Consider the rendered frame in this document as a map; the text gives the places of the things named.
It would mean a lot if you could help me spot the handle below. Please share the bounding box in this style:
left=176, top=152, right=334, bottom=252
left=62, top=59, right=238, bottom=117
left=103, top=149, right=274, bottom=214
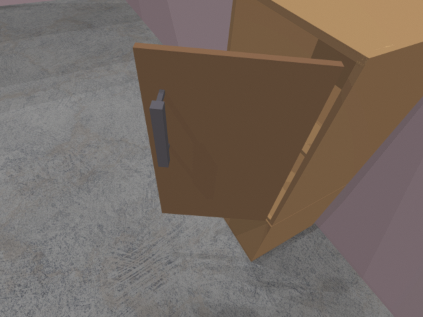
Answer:
left=149, top=89, right=170, bottom=168

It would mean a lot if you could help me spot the cupboard door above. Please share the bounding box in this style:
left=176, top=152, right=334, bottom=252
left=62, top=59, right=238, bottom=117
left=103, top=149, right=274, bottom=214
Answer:
left=133, top=42, right=344, bottom=221

